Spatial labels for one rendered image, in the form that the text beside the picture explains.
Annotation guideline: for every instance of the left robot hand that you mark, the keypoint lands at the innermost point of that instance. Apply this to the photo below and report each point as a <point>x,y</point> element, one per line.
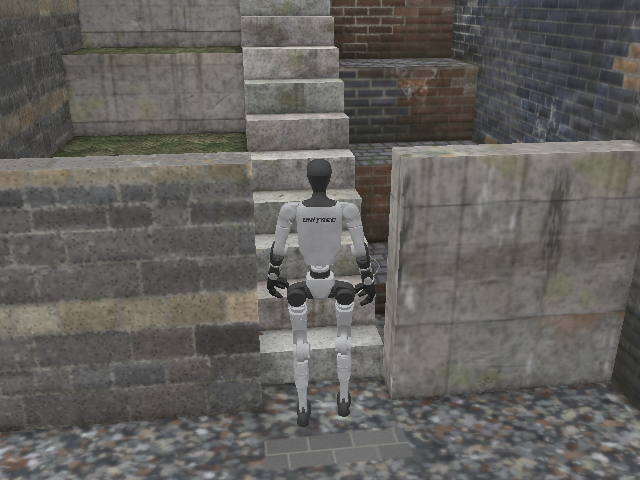
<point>281,283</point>

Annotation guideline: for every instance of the right robot foot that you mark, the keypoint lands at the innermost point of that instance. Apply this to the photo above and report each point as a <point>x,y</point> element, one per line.
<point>343,408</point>

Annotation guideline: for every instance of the robot right upper arm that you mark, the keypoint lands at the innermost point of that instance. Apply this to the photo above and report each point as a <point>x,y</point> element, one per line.
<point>351,212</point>

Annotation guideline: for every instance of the robot left upper arm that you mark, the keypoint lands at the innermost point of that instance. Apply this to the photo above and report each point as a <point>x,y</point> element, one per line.
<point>287,212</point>

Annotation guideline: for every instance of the left robot forearm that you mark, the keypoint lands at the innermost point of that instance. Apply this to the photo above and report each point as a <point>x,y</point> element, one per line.
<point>275,264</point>

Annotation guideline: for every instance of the right robot hand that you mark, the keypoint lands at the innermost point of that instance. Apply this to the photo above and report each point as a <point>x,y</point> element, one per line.
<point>367,289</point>

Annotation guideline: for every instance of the right robot forearm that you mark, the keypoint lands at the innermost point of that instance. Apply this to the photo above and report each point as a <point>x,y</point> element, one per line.
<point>365,269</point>

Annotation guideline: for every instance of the left robot thigh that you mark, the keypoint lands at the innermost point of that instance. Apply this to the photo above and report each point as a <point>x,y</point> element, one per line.
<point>297,305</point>

